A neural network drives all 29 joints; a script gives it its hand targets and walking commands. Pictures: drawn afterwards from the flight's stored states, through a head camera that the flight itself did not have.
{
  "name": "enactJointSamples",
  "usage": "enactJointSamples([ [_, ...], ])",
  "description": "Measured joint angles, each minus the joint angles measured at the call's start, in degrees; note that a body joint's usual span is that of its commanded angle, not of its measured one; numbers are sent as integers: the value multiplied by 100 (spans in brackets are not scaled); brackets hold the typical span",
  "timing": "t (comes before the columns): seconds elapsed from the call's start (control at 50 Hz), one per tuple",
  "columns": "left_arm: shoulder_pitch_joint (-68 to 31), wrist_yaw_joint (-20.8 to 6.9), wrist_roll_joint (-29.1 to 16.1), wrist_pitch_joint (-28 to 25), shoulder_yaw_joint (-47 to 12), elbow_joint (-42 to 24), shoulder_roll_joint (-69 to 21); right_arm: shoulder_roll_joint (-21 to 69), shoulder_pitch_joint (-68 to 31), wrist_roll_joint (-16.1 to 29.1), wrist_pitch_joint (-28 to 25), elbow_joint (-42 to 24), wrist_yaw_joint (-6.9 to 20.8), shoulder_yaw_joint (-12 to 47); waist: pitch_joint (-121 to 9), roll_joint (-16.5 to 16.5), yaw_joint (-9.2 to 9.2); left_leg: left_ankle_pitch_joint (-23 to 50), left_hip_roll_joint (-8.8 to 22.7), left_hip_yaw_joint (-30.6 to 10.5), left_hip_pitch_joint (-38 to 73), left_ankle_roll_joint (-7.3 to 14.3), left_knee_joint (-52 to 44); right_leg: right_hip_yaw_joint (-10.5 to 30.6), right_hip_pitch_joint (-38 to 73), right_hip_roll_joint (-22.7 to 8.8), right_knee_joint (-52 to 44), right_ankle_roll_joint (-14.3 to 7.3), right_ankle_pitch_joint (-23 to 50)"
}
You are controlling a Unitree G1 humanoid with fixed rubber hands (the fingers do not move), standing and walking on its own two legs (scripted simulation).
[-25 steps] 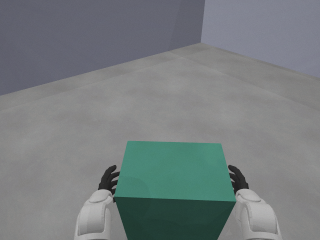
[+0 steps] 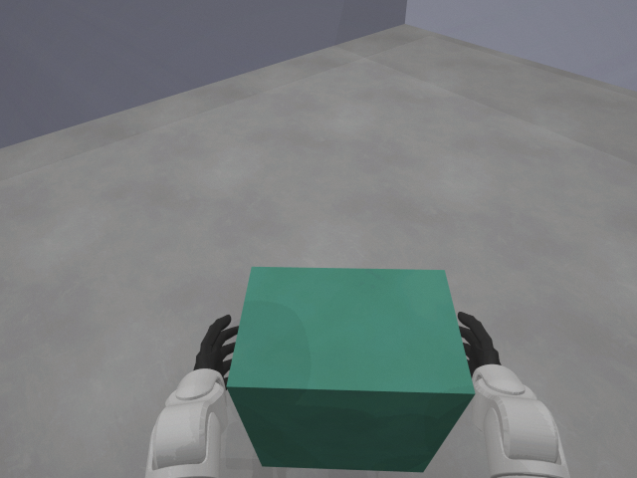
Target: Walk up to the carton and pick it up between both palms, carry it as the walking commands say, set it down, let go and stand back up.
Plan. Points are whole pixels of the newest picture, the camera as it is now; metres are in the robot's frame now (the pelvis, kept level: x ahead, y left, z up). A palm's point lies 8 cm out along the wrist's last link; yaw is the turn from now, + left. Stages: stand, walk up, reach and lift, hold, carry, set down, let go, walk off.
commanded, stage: carry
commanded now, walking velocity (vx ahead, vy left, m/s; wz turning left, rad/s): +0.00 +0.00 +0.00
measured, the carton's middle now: (344, 377) +0.29 -0.01 -0.03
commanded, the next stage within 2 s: hold in 0.88 s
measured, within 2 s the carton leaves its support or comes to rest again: neither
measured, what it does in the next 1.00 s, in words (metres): stands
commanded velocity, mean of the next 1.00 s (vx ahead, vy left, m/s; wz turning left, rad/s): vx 0.00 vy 0.00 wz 0.00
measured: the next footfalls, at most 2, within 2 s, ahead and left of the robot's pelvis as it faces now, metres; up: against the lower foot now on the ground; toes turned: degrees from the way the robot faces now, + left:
none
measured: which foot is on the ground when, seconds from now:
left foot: down 0.00-1.00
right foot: down 0.00-1.00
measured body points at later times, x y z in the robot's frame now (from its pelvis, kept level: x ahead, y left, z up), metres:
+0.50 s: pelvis +0.03 -0.01 +0.00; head +0.02 -0.02 +0.45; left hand +0.30 +0.16 +0.03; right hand +0.31 -0.17 +0.02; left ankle +0.04 +0.10 -0.73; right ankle +0.11 -0.11 -0.73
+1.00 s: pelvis +0.02 -0.01 +0.01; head +0.01 -0.03 +0.45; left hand +0.30 +0.16 +0.03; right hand +0.31 -0.18 +0.02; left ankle +0.04 +0.10 -0.73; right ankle +0.11 -0.11 -0.73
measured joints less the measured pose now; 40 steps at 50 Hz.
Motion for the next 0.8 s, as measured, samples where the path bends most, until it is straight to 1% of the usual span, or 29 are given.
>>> enactJointSamples([
  [0.08,-30,-14,98,-6,37,18,-64,-17,-57,8,-16,70,28,-41,-123,-6,-58,-31,18,1,83,-20,-62,2,54,21,-11,-19,-52],
  [0.14,-36,-27,164,-2,65,51,-99,-29,-82,-5,-31,152,54,-52,-206,11,-68,-63,25,2,146,-30,-94,6,93,28,2,-26,-106],
  [0.28,-36,-53,208,9,109,103,-105,-42,-110,-67,-38,252,85,-14,-230,56,-19,-120,27,-21,221,-44,-120,-14,138,29,53,-40,-211],
  [0.5,63,-63,125,-39,110,-8,-61,13,-67,-113,-61,152,77,42,-73,57,72,-184,38,-80,229,-67,-64,-73,151,33,132,-67,-304],
  [0.64,70,-71,128,-68,87,7,-49,35,-25,-127,-102,135,80,26,-94,43,70,-210,50,-101,248,-80,-39,-96,179,42,149,-78,-332],
  [0.8,47,-88,187,-96,104,74,-91,11,-31,-132,-115,177,92,10,-154,56,24,-206,58,-101,286,-87,-56,-97,219,51,126,-82,-324],
])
